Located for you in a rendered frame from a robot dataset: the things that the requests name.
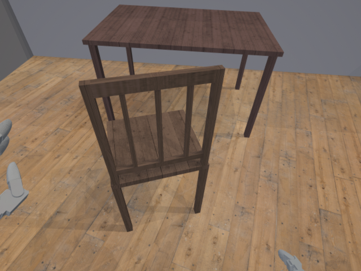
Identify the right robot hand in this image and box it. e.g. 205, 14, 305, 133
278, 250, 304, 271

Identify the table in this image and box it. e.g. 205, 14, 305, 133
82, 5, 284, 138

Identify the chair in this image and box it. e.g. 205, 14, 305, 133
79, 65, 225, 232

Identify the left robot hand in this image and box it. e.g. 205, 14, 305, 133
0, 119, 29, 219

